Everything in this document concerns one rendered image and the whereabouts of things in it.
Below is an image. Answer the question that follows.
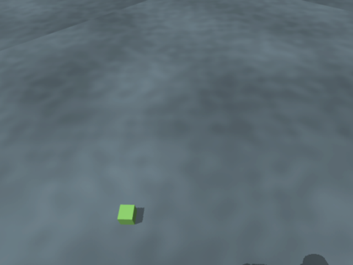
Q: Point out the cube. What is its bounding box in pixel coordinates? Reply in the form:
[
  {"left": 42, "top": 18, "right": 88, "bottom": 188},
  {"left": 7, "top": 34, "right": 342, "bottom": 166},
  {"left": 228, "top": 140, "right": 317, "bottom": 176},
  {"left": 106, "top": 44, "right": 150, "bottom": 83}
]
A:
[{"left": 117, "top": 205, "right": 137, "bottom": 225}]

